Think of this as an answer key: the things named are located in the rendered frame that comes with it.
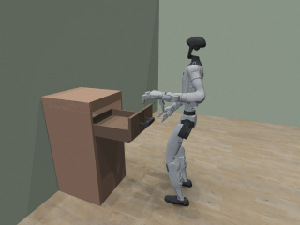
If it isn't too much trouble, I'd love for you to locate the robot right forearm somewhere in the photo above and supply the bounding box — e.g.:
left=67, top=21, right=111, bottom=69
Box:
left=171, top=102, right=183, bottom=111

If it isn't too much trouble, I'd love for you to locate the robot left shin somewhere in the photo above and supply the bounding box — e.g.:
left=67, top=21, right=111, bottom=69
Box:
left=166, top=162, right=184, bottom=201

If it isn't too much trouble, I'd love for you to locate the left robot hand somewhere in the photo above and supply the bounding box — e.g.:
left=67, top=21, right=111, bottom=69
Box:
left=142, top=90, right=165, bottom=111

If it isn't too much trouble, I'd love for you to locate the drawer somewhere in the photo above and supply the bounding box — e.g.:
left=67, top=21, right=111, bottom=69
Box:
left=93, top=103, right=153, bottom=143

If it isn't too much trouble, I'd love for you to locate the handle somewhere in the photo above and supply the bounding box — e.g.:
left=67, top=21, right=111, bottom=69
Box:
left=140, top=117, right=155, bottom=127

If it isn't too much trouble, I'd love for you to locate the right robot hand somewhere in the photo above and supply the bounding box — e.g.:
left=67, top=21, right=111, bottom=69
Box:
left=157, top=106, right=174, bottom=123

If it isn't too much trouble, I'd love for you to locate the robot left forearm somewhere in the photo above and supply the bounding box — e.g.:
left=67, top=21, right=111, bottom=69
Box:
left=162, top=91, right=203, bottom=104

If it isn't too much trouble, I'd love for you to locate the cabinet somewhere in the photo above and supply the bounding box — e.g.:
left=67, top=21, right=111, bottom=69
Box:
left=41, top=87, right=126, bottom=206

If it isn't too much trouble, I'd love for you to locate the left robot upper arm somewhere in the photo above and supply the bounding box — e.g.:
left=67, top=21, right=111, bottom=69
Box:
left=187, top=65, right=206, bottom=104

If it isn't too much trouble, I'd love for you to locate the right robot thigh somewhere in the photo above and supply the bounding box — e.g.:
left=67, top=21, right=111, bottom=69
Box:
left=176, top=119, right=185, bottom=157

